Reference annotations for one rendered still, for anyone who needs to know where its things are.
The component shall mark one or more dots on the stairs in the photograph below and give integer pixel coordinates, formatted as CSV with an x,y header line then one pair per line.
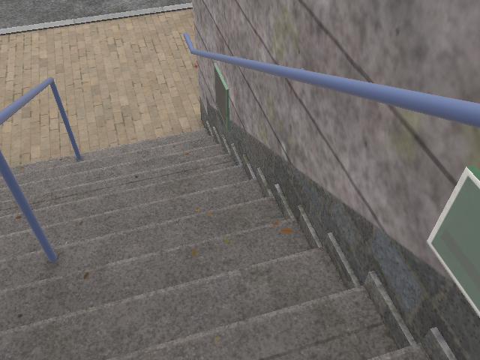
x,y
167,251

